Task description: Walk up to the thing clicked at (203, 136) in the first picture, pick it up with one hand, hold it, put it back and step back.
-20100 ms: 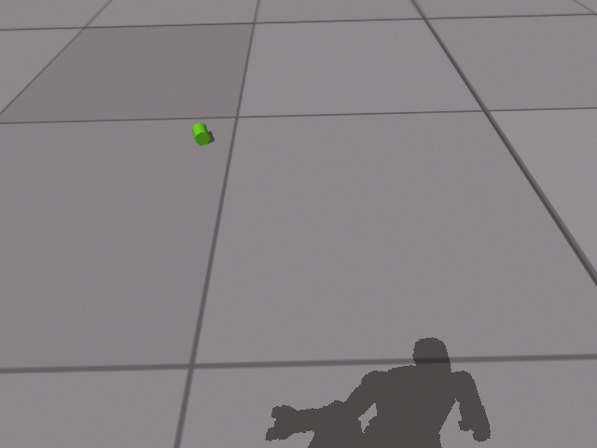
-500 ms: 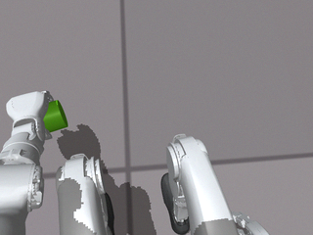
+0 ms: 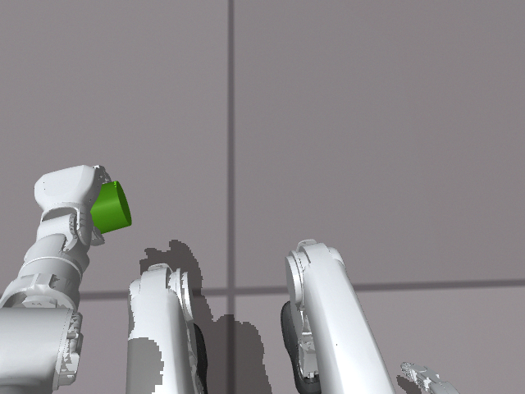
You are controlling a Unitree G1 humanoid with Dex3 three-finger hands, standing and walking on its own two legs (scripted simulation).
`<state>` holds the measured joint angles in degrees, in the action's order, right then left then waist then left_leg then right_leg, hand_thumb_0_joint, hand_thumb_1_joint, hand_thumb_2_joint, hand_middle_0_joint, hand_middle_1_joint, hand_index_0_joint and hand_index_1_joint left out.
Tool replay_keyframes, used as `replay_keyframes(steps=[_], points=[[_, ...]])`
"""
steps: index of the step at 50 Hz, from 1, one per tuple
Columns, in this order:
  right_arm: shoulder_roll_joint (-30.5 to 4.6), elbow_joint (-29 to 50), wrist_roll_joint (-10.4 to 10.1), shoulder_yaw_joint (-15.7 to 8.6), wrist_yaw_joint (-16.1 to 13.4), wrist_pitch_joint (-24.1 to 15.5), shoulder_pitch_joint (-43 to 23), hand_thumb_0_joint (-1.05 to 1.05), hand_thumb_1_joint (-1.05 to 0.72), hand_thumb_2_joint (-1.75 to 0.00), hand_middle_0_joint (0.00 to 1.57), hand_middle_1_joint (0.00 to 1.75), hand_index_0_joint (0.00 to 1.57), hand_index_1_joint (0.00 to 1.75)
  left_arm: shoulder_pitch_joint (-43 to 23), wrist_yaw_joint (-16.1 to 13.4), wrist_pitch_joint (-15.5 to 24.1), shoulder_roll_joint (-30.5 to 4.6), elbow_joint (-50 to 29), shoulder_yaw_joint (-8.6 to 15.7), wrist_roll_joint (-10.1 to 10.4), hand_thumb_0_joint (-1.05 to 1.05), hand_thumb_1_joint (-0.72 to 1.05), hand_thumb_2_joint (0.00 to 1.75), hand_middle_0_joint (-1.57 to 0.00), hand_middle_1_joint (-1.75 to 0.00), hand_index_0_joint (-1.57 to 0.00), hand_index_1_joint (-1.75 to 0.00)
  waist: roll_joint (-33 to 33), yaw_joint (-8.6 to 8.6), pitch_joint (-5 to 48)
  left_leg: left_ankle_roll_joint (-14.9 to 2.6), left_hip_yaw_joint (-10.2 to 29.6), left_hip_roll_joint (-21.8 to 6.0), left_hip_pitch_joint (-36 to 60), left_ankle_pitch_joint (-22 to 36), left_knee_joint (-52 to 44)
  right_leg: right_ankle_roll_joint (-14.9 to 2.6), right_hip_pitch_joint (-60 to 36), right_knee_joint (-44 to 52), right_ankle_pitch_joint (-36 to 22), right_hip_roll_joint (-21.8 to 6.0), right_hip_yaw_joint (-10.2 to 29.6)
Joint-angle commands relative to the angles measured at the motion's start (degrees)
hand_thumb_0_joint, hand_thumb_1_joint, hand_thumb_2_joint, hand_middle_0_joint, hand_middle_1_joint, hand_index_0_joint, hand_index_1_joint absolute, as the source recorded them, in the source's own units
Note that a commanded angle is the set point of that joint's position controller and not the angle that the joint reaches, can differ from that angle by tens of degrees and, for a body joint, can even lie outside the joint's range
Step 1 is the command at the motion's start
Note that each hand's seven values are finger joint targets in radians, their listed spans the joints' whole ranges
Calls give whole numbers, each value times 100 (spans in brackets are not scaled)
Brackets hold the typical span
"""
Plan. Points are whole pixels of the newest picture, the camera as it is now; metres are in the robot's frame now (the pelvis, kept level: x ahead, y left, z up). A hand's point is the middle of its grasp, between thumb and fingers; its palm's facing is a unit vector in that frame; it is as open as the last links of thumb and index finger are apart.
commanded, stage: lift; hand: left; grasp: from above
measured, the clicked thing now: (92, 211) +0.44 +0.25 -0.17
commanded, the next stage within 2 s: hold in 1.28 s
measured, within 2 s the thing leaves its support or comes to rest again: neither
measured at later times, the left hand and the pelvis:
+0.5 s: hand (18, 213) +0.38 +0.25 +0.05, palm faces -0.41 -0.15 -0.90, open 10.7 cm; pelvis +0.02 +0.00 +0.16, yaw +3 degrees
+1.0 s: hand out of the picture +0.37 +0.24 +0.20, palm faces -0.45 -0.14 -0.88, open 10.7 cm; pelvis +0.06 +0.00 +0.30, yaw +3 degrees
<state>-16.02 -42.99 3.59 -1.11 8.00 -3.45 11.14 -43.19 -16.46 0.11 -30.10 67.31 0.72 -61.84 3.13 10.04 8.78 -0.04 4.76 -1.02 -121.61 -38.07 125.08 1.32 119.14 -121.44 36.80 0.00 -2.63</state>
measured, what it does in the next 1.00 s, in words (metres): rises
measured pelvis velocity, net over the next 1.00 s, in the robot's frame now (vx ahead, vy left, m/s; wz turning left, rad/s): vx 0.06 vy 0.00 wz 0.05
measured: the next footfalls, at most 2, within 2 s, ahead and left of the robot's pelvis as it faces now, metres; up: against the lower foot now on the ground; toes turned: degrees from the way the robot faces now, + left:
none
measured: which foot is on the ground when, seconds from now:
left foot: down 0.00-1.00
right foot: down 0.00-1.00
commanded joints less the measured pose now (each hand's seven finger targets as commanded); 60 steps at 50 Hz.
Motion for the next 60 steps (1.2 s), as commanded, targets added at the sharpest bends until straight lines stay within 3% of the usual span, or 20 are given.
replay_keyframes(steps=[1, 3, 4, 7, 8, 10, 11, 14, 16, 17, 19, 25, 30, 32, 39, 43, 46, 50, 53, 60], points=[[-1196, 402, -95, -427, -254, -47, 864, 0, -90, -90, 20, 30, 20, 30, -1780, -133, -66, -1500, -1601, 138, 140, 0, 78, 78, -121, -48, -118, -52, 877, 5, 3864, -167, -357, 185, 2977, 411, -1933, -365, -2444, 1921, -515, 177, -224], [-1188, 495, -154, -462, -353, -16, 766, 0, -89, -90, 20, 30, 20, 30, -1898, -84, -101, -1539, -2259, 91, 214, 0, 77, 77, -120, -46, -117, -50, 1026, -87, 4073, -139, -297, 168, 3334, 336, -2172, -388, -2496, 2034, -475, 176, -203], [-1223, 493, -173, -469, -390, -3, 786, 0, -89, -90, 20, 30, 20, 30, -1413, -49, -174, -1439, -1932, 101, 171, 0, 76, 78, -119, -47, -116, -51, 966, -97, 3883, -119, -204, 168, 3486, 300, -2358, -375, -2448, 2076, -500, 155, -250], [-1192, 540, -244, -479, -531, 22, 675, 0, -89, -90, 20, 30, 20, 30, -1312, 7, -262, -1306, -2335, 23, 263, 0, 77, 78, -120, -47, -116, -51, 1078, -103, 3795, -66, -12, 140, 4015, 249, -2793, -368, -2446, 2202, -561, 130, -285], [-1181, 566, -265, -480, -575, 21, 668, 0, -89, -90, 20, 30, 20, 30, -1265, 13, -293, -1225, -2540, -20, 306, 0, 77, 78, -120, -46, -116, -50, 1119, -104, 3790, -56, -37, 139, 4165, 336, -2896, -366, -2557, 2309, -633, 111, -256], [-1145, 612, -306, -492, -662, 38, 609, 0, -89, -90, 20, 30, 20, 30, -1095, -7, -379, -1425, -2874, 129, 387, 0, 77, 78, -119, -47, -116, -51, 1034, -209, 4019, -72, -81, 162, 4431, 436, -3057, -355, -2895, 2543, -683, 108, -206], [-1071, 626, -306, -468, -702, 40, 577, 0, -89, -90, 20, 30, 20, 30, -857, 5, -451, -1131, -2811, -22, 424, 0, 78, 78, -121, -46, -117, -50, 958, -146, 3801, -73, -152, 148, 4469, 466, -3154, -347, -2990, 2724, -694, 110, -183], [-988, 601, -331, -422, -819, 46, 568, 0, -89, -90, 20, 30, 20, 30, -839, 72, -575, -1078, -3065, -107, 525, 0, 78, 75, -122, -44, -118, -48, 835, -121, 3768, -98, -272, 152, 4767, 717, -3357, -329, -3489, 3139, -865, 115, -91], [-968, 653, -347, -425, -893, 50, 503, 0, -89, -90, 20, 30, 20, 30, -688, 97, -662, -1118, -3310, -80, 611, 0, 80, 80, -124, -46, -119, -50, 831, -214, 3875, -98, -267, 146, 5102, 824, -3605, -322, -3831, 3361, -929, 116, -78], [-905, 662, -357, -402, -928, 64, 466, 0, -89, -90, 20, 30, 20, 30, -533, 120, -718, -942, -3399, -208, 655, 0, 80, 77, -124, -45, -120, -49, 791, -224, 3803, -104, -339, 141, 5219, 889, -3679, -319, -3999, 3546, -974, 139, -53], [-870, 655, -390, -376, -1009, 81, 424, 0, -89, -90, 20, 30, 20, 30, -327, 152, -819, -865, -3467, -252, 704, 0, 81, 77, -125, -43, -121, -48, 592, -194, 3557, -138, -404, 160, 5209, 808, -3898, -286, -4359, 3902, -916, 142, 8], [-769, 642, -507, -288, -1190, 134, 330, 0, -89, -90, 20, 30, 20, 30, 53, 255, -1093, -780, -3684, -342, 811, 0, 78, 75, -125, -37, -120, -43, 472, -315, 3138, -119, -374, 119, 6133, 912, -4817, -265, -5293, 4755, -976, 166, 62], [-730, 511, -565, -229, -1274, 104, 359, 0, -89, -90, 20, 30, 20, 30, 93, 351, -1168, -690, -3365, -452, 808, 0, 76, 73, -125, -33, -119, -40, 417, -372, 2553, -78, -276, 66, 6810, 1107, -5599, -265, -5884, 5380, -1114, 179, 90], [-688, 471, -574, -197, -1284, 69, 399, 0, -89, -90, 20, 30, 20, 30, 330, 395, -1145, -489, -3057, -578, 807, 0, 74, 72, -123, -32, -117, -39, 248, -377, 2275, -72, -257, 52, 7061, 1199, -5868, -259, -6144, 5667, -1178, 189, 79], [-631, 435, -533, -222, -1252, -71, 529, 0, -89, -90, 20, 30, 20, 30, 385, 395, -945, -143, -2800, -774, 773, 0, 72, 74, -122, -34, -116, -41, 171, -437, 1913, -70, -360, 89, 7819, 1799, -6608, -254, -7077, 6496, -1707, 213, 129], [-643, 439, -501, -254, -1222, -95, 580, 0, -89, -90, 20, 30, 20, 30, 396, 290, -787, -287, -2881, -643, 683, 0, 71, 75, -122, -34, -115, -41, 240, -517, 1810, -43, -389, 85, 8309, 1998, -7025, -245, -7471, 6847, -1872, 194, 135], [-671, 425, -487, -284, -1202, -64, 656, 0, -89, -90, 20, 30, 20, 30, 266, 166, -748, -326, -3040, -601, 580, 0, 70, 76, -120, -36, -113, -43, 323, -546, 2001, 2, -377, 67, 8878, 2542, -7255, -248, -7813, 7028, -2333, 196, 116], [-662, 369, -466, -298, -1167, -20, 726, 0, -88, -90, 20, 30, 20, 30, 213, 65, -787, -342, -2949, -537, 588, 0, 65, 78, -117, -35, -109, -43, 301, -563, 1773, 16, -404, 89, 9166, 2685, -7610, -222, -8202, 7408, -2523, 178, 153], [-680, 383, -474, -322, -1160, 2, 718, 0, -88, -90, 20, 30, 20, 30, 321, 94, -812, -241, -2813, -622, 588, 0, 61, 76, -114, -34, -106, -42, 173, -550, 1742, 25, -363, 74, 9449, 2932, -7838, -219, -8444, 7620, -2722, 188, 157], [-667, 474, -504, -342, -1100, 56, 616, 0, -88, -90, 20, 30, 20, 30, 320, 249, -787, -45, -2583, -770, 694, 0, 62, 78, -115, -35, -108, -43, 16, -567, 1363, 10, -451, 133, 9796, 2904, -8351, -161, -8976, 8226, -2752, 145, 204]])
